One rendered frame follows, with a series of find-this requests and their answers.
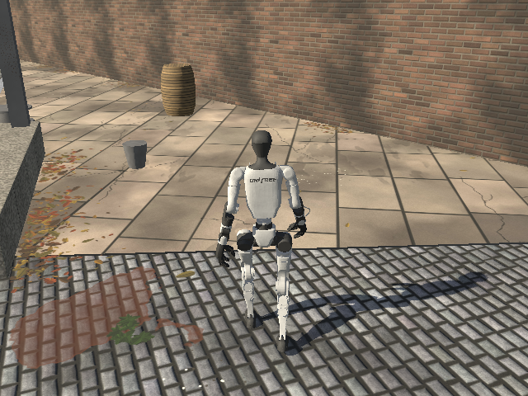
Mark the robot right forearm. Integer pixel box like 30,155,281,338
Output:
292,197,306,225

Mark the right robot hand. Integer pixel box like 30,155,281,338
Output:
287,222,307,238

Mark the left robot hand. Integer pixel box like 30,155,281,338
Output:
216,243,235,267

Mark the robot left upper arm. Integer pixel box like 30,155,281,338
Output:
226,167,245,214

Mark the robot left forearm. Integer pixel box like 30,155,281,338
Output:
218,202,234,245

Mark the right robot shin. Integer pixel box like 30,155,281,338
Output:
277,280,290,340

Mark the humanoid robot torso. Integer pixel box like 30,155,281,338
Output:
243,162,282,248

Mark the robot right upper arm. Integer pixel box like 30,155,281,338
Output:
280,165,302,209

